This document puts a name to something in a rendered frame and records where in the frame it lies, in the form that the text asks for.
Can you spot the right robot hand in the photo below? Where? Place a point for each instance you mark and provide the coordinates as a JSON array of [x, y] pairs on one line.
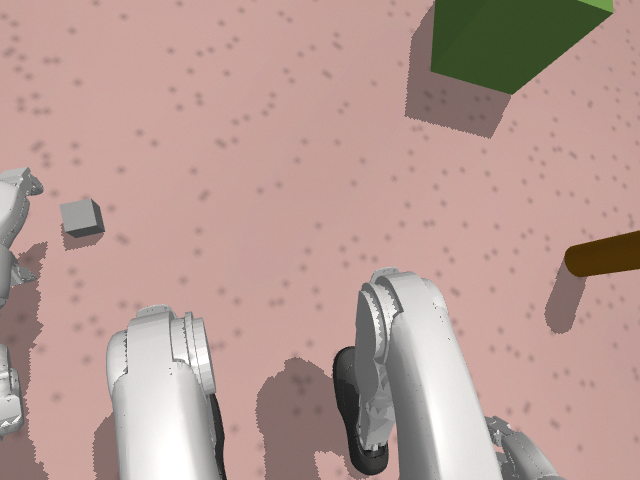
[[523, 460]]

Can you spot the left robot foot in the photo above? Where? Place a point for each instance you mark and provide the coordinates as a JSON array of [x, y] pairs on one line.
[[220, 437]]

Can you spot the left robot arm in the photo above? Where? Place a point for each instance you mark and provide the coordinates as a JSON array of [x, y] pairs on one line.
[[11, 403]]

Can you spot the left robot hand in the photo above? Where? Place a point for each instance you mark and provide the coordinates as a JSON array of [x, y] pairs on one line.
[[15, 185]]

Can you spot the right robot foot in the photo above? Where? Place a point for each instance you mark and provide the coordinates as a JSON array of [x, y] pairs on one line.
[[347, 397]]

